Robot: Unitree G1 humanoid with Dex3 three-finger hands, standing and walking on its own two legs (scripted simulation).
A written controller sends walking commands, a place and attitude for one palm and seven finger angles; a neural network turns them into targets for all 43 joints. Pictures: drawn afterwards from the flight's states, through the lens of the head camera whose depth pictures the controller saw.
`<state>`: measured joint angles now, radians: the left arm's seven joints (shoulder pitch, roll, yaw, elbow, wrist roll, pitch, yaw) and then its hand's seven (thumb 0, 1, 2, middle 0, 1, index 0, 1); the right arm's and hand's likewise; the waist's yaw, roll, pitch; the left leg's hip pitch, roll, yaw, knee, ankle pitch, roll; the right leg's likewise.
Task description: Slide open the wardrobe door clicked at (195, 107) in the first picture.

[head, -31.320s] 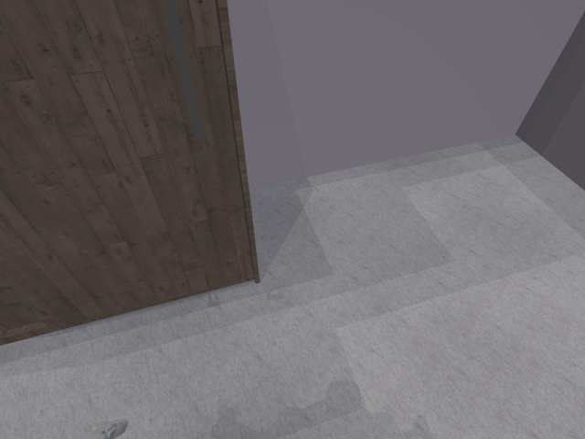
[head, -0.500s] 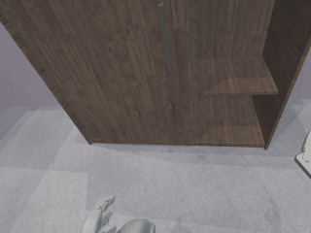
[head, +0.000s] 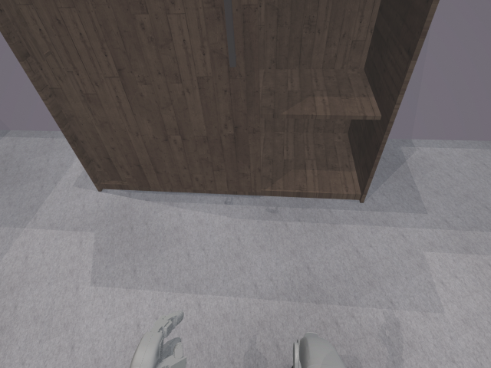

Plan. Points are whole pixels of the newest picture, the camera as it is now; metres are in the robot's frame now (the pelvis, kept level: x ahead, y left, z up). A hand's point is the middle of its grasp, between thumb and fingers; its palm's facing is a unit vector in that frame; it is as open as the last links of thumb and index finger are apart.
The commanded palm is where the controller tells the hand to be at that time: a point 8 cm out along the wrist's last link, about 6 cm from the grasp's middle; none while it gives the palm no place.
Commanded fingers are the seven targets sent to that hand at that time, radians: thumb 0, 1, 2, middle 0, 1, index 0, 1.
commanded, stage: stop stepping back and stand still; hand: right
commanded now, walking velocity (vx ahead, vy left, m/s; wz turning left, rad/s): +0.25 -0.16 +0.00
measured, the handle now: (230, 16) +1.06 +0.07 +0.17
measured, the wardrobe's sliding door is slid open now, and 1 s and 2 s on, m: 0.52 0.52 0.52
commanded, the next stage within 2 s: let the arm hang, fingers relaxed in 0.94 s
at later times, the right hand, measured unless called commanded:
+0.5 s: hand out of the picture +0.10 -0.26 +0.20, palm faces +0.45 +0.77 -0.46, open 7.4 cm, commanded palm +0.04 -0.32 +0.20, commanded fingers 0.00 -0.90 -0.90 0.20 0.30 0.20 0.30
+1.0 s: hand out of the picture +0.09 -0.29 +0.19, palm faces +0.44 +0.78 -0.46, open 7.4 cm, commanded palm +0.03 -0.33 +0.20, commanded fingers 0.00 -0.90 -0.90 0.20 0.30 0.20 0.30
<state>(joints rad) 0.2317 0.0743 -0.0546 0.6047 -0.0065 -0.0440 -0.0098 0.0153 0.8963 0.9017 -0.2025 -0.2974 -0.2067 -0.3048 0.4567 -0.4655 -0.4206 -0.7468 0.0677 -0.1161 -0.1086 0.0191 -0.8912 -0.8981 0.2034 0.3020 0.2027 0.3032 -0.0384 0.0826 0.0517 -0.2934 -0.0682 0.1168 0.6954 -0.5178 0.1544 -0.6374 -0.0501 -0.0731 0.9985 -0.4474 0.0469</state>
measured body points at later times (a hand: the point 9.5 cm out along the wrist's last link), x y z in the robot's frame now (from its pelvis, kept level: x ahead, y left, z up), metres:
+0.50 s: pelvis -0.09 -0.02 +0.00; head -0.10 -0.01 +0.45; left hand +0.08 +0.22 -0.09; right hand +0.07 -0.30 +0.23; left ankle +0.02 +0.03 -0.71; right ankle -0.11 -0.16 -0.68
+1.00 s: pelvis -0.11 -0.03 +0.02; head -0.10 -0.03 +0.47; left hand +0.05 +0.21 -0.07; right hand +0.06 -0.33 +0.21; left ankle -0.04 +0.06 -0.71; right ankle -0.10 -0.13 -0.71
